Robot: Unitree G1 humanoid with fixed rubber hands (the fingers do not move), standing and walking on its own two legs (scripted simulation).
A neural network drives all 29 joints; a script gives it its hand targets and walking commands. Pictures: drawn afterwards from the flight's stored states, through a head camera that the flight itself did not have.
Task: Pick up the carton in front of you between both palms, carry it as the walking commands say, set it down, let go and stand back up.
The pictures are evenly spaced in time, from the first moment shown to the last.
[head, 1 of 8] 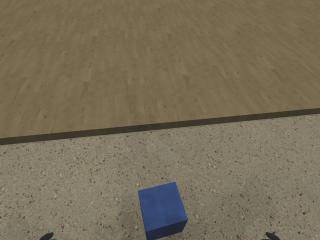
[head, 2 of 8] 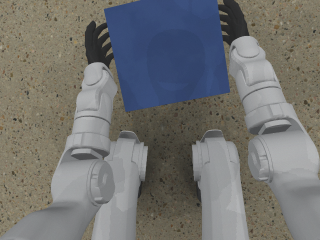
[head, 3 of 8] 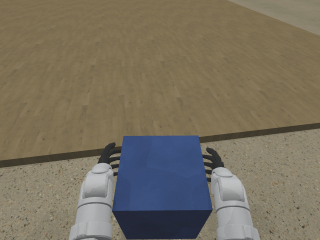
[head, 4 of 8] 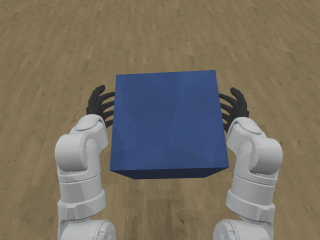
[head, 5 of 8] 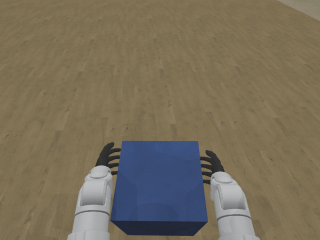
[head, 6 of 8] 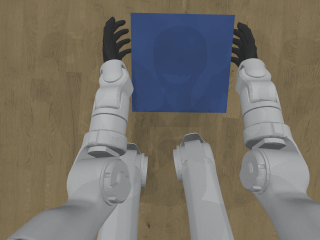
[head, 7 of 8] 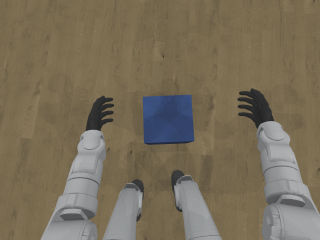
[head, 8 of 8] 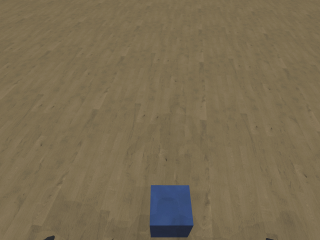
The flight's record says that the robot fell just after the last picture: no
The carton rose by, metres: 0.77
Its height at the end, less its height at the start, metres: +0.08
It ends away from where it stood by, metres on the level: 2.47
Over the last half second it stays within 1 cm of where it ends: yes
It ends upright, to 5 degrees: yes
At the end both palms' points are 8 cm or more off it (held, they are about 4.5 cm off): yes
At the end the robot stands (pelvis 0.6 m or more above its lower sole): yes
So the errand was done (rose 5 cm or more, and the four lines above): yes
